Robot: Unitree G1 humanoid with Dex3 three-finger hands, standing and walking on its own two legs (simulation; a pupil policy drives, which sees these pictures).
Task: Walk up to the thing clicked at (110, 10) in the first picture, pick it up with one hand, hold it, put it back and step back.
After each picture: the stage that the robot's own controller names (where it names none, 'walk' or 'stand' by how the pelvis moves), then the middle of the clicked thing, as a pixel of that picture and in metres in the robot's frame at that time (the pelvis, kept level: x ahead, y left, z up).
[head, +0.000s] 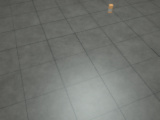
stand; (110, 8) +2.21 -0.37 -0.72
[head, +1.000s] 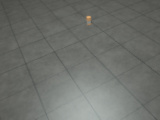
walk; (88, 20) +2.08 +0.10 -0.68
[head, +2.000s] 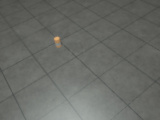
walk; (57, 42) +1.42 +0.43 -0.71
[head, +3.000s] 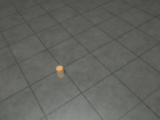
walk; (60, 71) +0.97 +0.33 -0.72
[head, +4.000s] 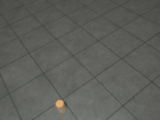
walk; (60, 106) +0.59 +0.27 -0.71
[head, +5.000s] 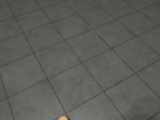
stand; out of the picture +0.41 +0.18 -0.69
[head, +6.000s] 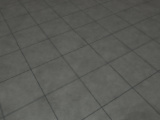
stand; out of the picture +0.36 +0.17 -0.72
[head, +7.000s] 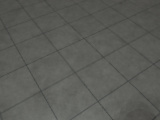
stand; out of the picture +0.36 +0.19 -0.73
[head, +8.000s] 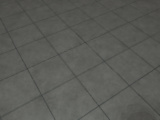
stand; out of the picture +0.34 +0.19 -0.73
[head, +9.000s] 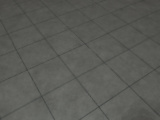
stand; out of the picture +0.35 +0.19 -0.73
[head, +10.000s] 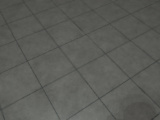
go down; out of the picture +0.35 +0.19 -0.72
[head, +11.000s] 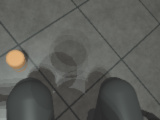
go down; (17, 61) +0.42 +0.25 -0.29
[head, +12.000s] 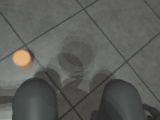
approach; (23, 61) +0.42 +0.25 -0.29
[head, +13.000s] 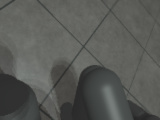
close in; out of the picture +0.39 +0.28 -0.22
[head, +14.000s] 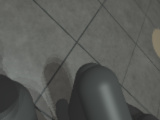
close; out of the picture +0.39 +0.29 -0.22
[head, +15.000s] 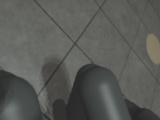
lift; out of the picture +0.37 +0.28 -0.23
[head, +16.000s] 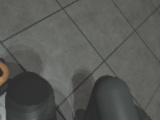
lift; out of the picture +0.31 +0.27 -0.15
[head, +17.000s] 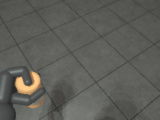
lift; (31, 90) +0.32 +0.18 +0.02
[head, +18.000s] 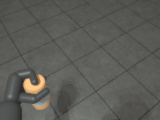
hold; (37, 92) +0.33 +0.17 -0.01
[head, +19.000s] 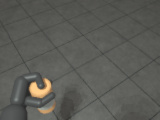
hold; (43, 96) +0.32 +0.16 +0.00
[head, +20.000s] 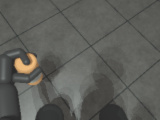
crouch; (30, 70) +0.39 +0.19 -0.08
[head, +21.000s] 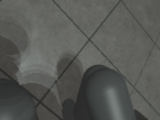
lower; out of the picture +0.39 +0.29 -0.22
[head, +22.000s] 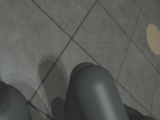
lower; out of the picture +0.40 +0.31 -0.22
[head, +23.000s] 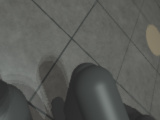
lower; out of the picture +0.40 +0.31 -0.22
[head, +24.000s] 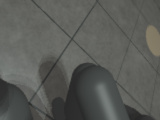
lower; out of the picture +0.40 +0.31 -0.22
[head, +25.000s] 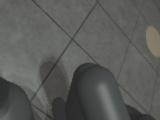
loosen; out of the picture +0.40 +0.31 -0.22
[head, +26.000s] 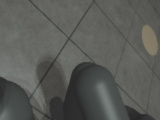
withdraw; out of the picture +0.39 +0.28 -0.22
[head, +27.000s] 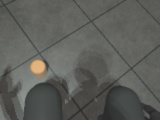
walk; (39, 69) +0.42 +0.22 -0.34
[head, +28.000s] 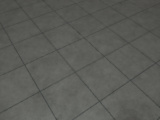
stand; out of the picture +0.34 +0.16 -0.66
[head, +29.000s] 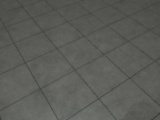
stand; out of the picture +0.37 +0.18 -0.66
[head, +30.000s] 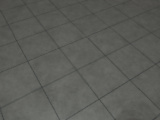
stand; out of the picture +0.36 +0.17 -0.69
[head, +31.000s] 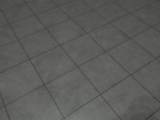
walk; out of the picture +0.39 +0.17 -0.72
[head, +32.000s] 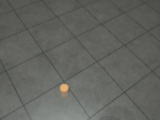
walk; (64, 90) +0.59 +0.13 -0.70
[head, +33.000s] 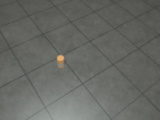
walk; (60, 61) +0.91 +0.22 -0.70
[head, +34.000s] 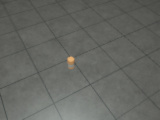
stand; (71, 62) +1.02 +0.15 -0.71
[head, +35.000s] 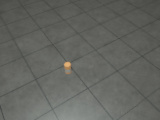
stand; (67, 68) +1.02 +0.18 -0.72
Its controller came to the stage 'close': yes
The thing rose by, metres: 0.71
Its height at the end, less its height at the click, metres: +0.00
